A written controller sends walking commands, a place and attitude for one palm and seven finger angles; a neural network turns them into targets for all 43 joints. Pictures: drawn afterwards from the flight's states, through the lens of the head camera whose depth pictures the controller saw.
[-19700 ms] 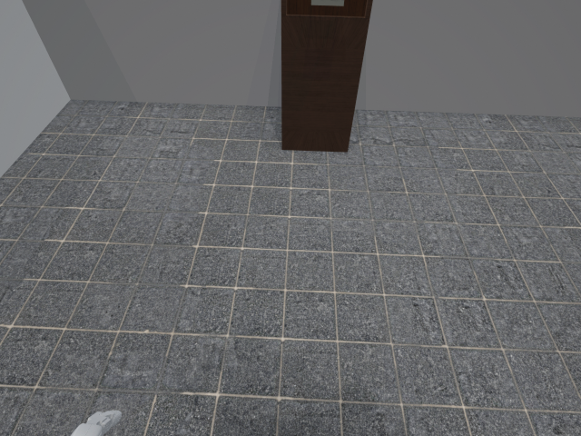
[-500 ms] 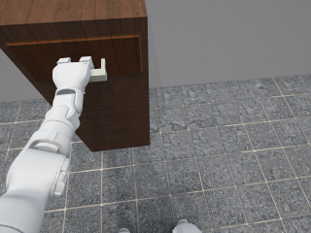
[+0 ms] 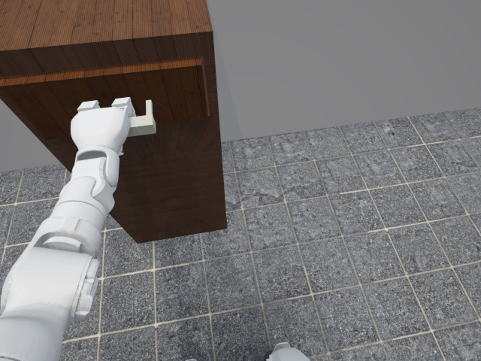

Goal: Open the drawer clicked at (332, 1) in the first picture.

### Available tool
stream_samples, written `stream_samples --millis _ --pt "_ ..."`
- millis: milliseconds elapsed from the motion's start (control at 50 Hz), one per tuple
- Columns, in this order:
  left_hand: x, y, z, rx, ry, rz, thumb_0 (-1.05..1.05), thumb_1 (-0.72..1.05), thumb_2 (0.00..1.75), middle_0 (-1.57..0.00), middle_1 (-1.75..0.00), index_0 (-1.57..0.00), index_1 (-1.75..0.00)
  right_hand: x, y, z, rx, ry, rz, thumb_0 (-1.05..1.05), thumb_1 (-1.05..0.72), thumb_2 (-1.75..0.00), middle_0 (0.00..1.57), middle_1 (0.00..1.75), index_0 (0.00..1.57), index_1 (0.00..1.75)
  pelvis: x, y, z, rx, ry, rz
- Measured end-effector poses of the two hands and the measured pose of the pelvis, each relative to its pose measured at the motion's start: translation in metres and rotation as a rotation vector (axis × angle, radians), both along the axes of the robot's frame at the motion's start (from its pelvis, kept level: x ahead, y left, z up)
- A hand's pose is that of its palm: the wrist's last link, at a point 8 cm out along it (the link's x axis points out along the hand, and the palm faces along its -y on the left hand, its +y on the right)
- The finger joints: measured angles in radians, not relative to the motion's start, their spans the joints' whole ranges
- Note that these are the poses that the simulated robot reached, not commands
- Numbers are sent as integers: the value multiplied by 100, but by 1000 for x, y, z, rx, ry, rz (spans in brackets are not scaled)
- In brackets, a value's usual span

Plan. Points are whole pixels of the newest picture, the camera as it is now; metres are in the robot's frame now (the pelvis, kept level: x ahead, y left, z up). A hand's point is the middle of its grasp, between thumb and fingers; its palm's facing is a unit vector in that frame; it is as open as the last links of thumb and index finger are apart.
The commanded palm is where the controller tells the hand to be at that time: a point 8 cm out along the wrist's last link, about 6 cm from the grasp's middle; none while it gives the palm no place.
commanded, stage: pull the drawer open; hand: left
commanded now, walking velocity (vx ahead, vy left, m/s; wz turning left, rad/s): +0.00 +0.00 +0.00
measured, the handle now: (117, 118) +0.54 +0.18 +0.05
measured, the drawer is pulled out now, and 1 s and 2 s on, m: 0.02 0.05 0.10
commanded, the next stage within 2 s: none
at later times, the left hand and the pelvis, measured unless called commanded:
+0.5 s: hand (113, 161) +0.46 +0.19 +0.02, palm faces -0.03 +0.00 -1.00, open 5.6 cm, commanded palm +0.45 +0.19 +0.07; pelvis +0.01 -0.01 +0.01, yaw +3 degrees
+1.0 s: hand (114, 161) +0.46 +0.19 +0.02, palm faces -0.04 +0.00 -1.00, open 5.6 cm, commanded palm +0.44 +0.20 +0.07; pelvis -0.02 -0.01 +0.00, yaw +2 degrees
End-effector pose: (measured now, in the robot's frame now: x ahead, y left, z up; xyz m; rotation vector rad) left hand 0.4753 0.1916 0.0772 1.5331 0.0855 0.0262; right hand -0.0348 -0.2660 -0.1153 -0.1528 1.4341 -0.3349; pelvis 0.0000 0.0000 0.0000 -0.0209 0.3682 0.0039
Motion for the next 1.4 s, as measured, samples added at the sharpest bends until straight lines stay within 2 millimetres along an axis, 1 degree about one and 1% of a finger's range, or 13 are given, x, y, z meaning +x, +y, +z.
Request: stream_samples --millis 160,300,420,480,540,620,840,920,1000,1100,1180,1260,1400 --pt "-13 0 0 -6 -18 -16 3 72 79 -38 -135 -42 -135 56 4 -1 17 -112 43 0 -91 -90 20 30 20 30 12 4 4 -1 -20 2" --pt "-32 -2 -1 -2 -35 -15 2 72 79 -39 -135 -42 -135 110 7 2 40 -211 99 0 -91 -90 20 30 20 30 22 4 8 3 -47 11" --pt "-31 -3 -1 25 -27 1 0 71 83 -39 -135 -41 -135 135 5 0 24 -228 171 0 -91 -90 20 30 20 30 16 -2 6 5 -57 45" --pt "-30 -3 -1 35 -12 12 0 71 84 -39 -135 -41 -135 135 3 -1 19 -234 175 0 -91 -90 20 30 20 30 11 -5 5 8 -54 49" --pt "-29 -4 0 38 2 20 0 71 84 -39 -134 -40 -135 125 -1 -3 16 -228 165 0 -91 -90 20 30 20 30 6 -8 5 10 -53 48" --pt "-29 -4 0 38 13 24 0 71 83 -38 -134 -40 -135 101 -7 -5 9 -194 138 0 -91 -90 20 30 20 30 0 -12 4 13 -54 44" --pt "-29 -4 0 37 8 22 1 72 84 -37 -135 -39 -135 18 -20 -6 -15 -52 60 0 -91 -90 20 30 20 30 -14 -16 0 14 -42 34" --pt "-30 -4 -1 37 3 22 1 72 85 -38 -135 -39 -135 0 -21 -5 -18 -25 45 0 -91 -90 20 30 20 30 -19 -16 -1 14 -37 30" --pt "-30 -4 -1 37 4 21 1 72 85 -38 -135 -39 -135 -6 -20 -4 -20 -28 37 0 -91 -90 20 30 20 30 -22 -14 -1 14 -34 26" --pt "-31 -4 -1 28 4 18 1 72 83 -37 -135 -38 -135 2 -15 -2 -17 -66 27 0 -91 -90 20 30 20 30 -21 -10 0 14 -36 9" --pt "-38 -3 0 7 -5 0 2 72 80 -35 -135 -39 -135 20 -8 -2 -4 -110 25 0 -91 -90 20 30 20 30 -13 -6 3 13 -45 -6" --pt "-49 -3 -1 -10 -23 -22 3 72 78 -35 -135 -40 -135 49 -1 -1 16 -165 38 0 -91 -90 20 30 20 30 -3 -2 6 10 -62 -10" --pt "-66 -4 -2 -2 -63 -30 2 72 80 -37 -135 -42 -135 115 10 3 38 -269 119 0 -91 -90 20 30 20 30 10 3 9 7 -90 15"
